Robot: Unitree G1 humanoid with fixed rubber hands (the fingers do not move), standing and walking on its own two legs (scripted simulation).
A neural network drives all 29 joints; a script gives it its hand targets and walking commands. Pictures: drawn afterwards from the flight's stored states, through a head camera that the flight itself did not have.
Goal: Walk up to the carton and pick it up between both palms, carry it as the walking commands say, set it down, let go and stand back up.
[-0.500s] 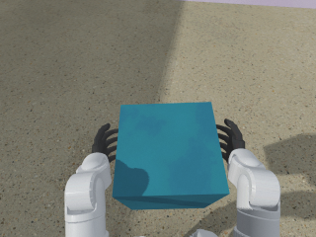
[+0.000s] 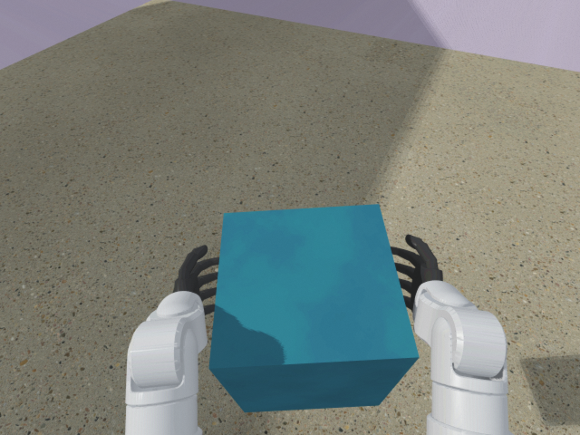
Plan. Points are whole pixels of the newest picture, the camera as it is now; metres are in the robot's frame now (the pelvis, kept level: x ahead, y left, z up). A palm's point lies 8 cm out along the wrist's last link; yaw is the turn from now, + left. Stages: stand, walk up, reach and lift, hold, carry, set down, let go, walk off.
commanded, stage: carry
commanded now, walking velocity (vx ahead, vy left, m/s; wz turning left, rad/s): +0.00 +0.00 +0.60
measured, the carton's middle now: (306, 316) +0.28 -0.01 +0.00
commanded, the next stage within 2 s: none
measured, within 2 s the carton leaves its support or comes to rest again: neither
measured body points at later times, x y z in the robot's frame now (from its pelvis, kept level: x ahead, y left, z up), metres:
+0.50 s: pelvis -0.01 +0.03 +0.01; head +0.00 +0.03 +0.46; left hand +0.23 +0.24 +0.09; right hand +0.30 -0.06 +0.09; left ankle +0.02 +0.12 -0.72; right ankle +0.00 -0.09 -0.70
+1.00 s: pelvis -0.07 +0.05 +0.00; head -0.06 +0.08 +0.45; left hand +0.07 +0.34 +0.05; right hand +0.25 +0.09 +0.07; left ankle -0.11 +0.15 -0.72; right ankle +0.00 -0.09 -0.71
